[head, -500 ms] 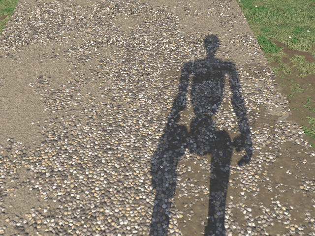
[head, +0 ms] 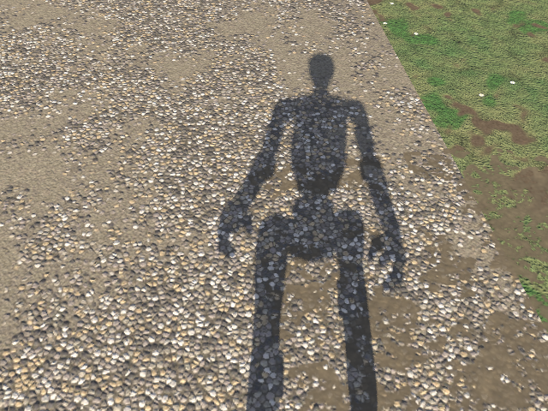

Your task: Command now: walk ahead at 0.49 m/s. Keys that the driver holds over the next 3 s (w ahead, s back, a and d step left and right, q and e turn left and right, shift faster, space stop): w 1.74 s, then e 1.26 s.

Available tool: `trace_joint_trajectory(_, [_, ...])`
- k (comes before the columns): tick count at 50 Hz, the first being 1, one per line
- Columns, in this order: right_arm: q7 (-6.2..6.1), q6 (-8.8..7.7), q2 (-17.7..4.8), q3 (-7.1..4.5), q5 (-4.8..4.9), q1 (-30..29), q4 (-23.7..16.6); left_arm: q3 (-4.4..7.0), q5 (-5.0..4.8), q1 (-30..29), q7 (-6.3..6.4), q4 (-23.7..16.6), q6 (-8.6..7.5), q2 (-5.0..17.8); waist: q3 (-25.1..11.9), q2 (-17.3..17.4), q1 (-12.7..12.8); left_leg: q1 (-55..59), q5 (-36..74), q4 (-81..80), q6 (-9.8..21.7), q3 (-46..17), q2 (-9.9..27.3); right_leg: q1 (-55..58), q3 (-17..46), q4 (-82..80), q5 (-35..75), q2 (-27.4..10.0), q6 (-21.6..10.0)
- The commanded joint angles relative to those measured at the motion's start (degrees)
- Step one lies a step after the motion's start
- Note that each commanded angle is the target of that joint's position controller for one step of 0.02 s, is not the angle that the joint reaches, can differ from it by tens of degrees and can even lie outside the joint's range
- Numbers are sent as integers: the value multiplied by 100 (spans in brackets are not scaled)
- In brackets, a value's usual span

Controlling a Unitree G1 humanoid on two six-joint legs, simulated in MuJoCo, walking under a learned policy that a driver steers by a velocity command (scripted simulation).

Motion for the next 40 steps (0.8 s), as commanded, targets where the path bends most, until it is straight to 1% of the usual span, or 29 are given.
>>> trace_joint_trajectory(1, [-112,-102,-743,-116,4,-217,-304,78,73,198,41,-249,25,262,315,441,267,-594,464,-1175,977,-1187,1596,-149,5,-790,901,-244,156])
trace_joint_trajectory(3, [-175,-56,-814,-127,46,20,-265,61,56,-290,12,-391,-16,209,304,420,99,-319,561,-1135,838,-1052,1543,-171,-73,-1718,1462,-160,169])
trace_joint_trajectory(5, [-203,-27,-904,-144,95,251,-206,37,24,-736,-30,-500,-41,163,312,438,-68,-82,539,-1089,726,-927,1513,6,-202,-2466,1768,5,197])
trace_joint_trajectory(8, [-209,32,-962,-164,144,567,-80,12,-36,-1247,-125,-662,-57,182,416,490,-265,424,381,-918,693,-943,1675,40,-271,-3063,1651,131,206])
trace_joint_trajectory(10, [-220,91,-966,-179,150,683,-13,11,-54,-1462,-204,-788,-90,235,478,515,-287,838,385,-699,649,-1020,1862,-13,-245,-3347,1304,175,102])
trace_joint_trajectory(11, [-227,120,-990,-195,150,684,0,22,-56,-1475,-241,-829,-116,285,468,537,-249,998,452,-566,612,-1064,1946,57,-252,-3467,1070,208,24])
trace_joint_trajectory(12, [-234,151,-1031,-214,153,644,0,45,-55,-1368,-266,-834,-142,354,410,585,-153,1105,651,-398,561,-1098,2005,274,-285,-3586,840,264,-57])
trace_joint_trajectory(13, [-238,182,-1077,-228,151,544,-19,92,-52,-1099,-278,-786,-166,451,267,652,30,1129,1229,-93,494,-1063,1993,724,-395,-3696,662,388,-148])
trace_joint_trajectory(14, [-237,213,-1045,-209,132,420,-55,199,-40,-473,-267,-608,-181,628,-90,637,381,1051,2196,651,371,-862,1770,1588,-555,-3826,597,585,-280])
trace_joint_trajectory(15, [-233,220,-850,-130,62,365,-138,361,-25,643,-226,-295,-194,988,-826,449,822,429,2373,2029,187,-559,1415,3144,-292,-3708,744,365,-531])
trace_joint_trajectory(16, [-200,127,-312,46,-6,810,-300,519,94,1557,-196,-148,-168,1662,-1790,-751,847,-1677,485,4370,-214,-108,645,5479,1893,-3807,538,-1126,-1294])
trace_joint_trajectory(17, [-162,-30,-161,109,107,1025,-212,457,70,1747,-228,-63,-138,1436,-2306,-1511,793,-2980,-2403,5590,-297,-725,153,6205,3928,-4746,-136,-1699,-1794])
trace_joint_trajectory(18, [-140,-132,-825,-54,244,560,-298,318,36,1319,-234,-139,-153,996,-1541,-941,764,-3522,-2184,6093,-167,-1077,556,5591,3360,-4835,-336,-1494,-1478])
trace_joint_trajectory(19, [-144,-165,-944,-88,289,87,-442,238,30,768,-225,-278,-141,753,-966,-559,618,-3527,-1630,5982,-93,-917,876,4759,2438,-4905,29,-1273,-1246])
trace_joint_trajectory(20, [-178,-137,-866,-102,222,-136,-474,176,51,323,-253,-348,-134,592,-561,-128,430,-3269,-1171,5613,-125,-793,1106,3931,1806,-5124,514,-1010,-1132])
trace_joint_trajectory(21, [-209,-62,-813,-147,145,-151,-473,129,78,114,-277,-369,-148,436,-347,-130,251,-2956,-876,5226,-148,-801,1283,3406,1357,-5329,775,-769,-1021])
trace_joint_trajectory(22, [-213,25,-672,-143,130,-36,-445,109,104,79,-300,-320,-150,368,-258,-215,125,-2663,-700,5045,-179,-780,1340,3078,1095,-5504,898,-629,-984])
trace_joint_trajectory(23, [-219,92,-534,-132,122,65,-411,121,103,174,-308,-248,-167,393,-217,-219,69,-2539,-601,4936,-217,-723,1338,2912,908,-5611,1159,-558,-1025])
trace_joint_trajectory(24, [-228,138,-489,-137,114,67,-424,140,98,286,-296,-170,-181,467,-145,-183,24,-2592,-481,4809,-258,-693,1348,2848,735,-5683,1441,-529,-1069])
trace_joint_trajectory(25, [-238,163,-502,-152,100,-66,-482,164,103,385,-271,-109,-187,555,-67,-133,17,-2757,-285,4616,-301,-684,1361,2854,612,-5743,1653,-522,-1094])
trace_joint_trajectory(26, [-246,173,-519,-165,80,-285,-563,185,106,487,-238,-57,-180,625,9,-83,52,-2973,-48,4335,-345,-683,1375,2924,532,-5784,1808,-532,-1106])
trace_joint_trajectory(28, [-240,166,-492,-175,55,-745,-720,187,95,674,-170,29,-136,649,102,-67,150,-3252,470,3683,-412,-662,1372,3079,377,-5837,1910,-505,-1060])
trace_joint_trajectory(32, [-176,120,-376,-135,84,-1566,-943,188,42,979,-89,164,-88,725,275,-110,390,-3026,1353,2343,-412,-472,1187,3187,53,-5954,1564,-358,-892])
trace_joint_trajectory(35, [-110,95,-377,-110,124,-2056,-1096,203,4,1292,-72,338,-43,761,447,-111,553,-3069,1336,1807,-373,-407,1079,3631,45,-5880,1393,-492,-882])
trace_joint_trajectory(37, [-40,61,-395,-99,146,-2315,-1225,223,-9,1414,-50,438,13,772,548,-120,589,-3190,1103,1574,-288,-433,1056,4027,77,-5711,1482,-665,-865])
trace_joint_trajectory(39, [31,16,-452,-108,153,-2377,-1306,259,-25,1391,-20,482,66,825,532,-151,512,-3079,718,1396,-161,-407,1000,4316,100,-5461,1793,-806,-803])
trace_joint_trajectory(40, [52,-3,-515,-131,155,-2264,-1296,276,-28,1327,-11,481,90,862,444,-197,418,-2800,510,1319,-91,-345,928,4379,87,-5292,2139,-829,-752])
Next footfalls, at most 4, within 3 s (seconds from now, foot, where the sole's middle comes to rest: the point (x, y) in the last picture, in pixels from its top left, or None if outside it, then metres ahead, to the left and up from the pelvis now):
0.30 right None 0.34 -0.17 -0.78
0.86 left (249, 360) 0.65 0.07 -0.78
1.44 right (326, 258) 0.97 -0.16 -0.78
1.96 left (250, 192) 1.24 0.07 -0.78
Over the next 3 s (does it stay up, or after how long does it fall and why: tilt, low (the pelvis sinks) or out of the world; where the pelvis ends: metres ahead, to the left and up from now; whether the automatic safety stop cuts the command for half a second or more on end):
stays up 1.13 -0.04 0.00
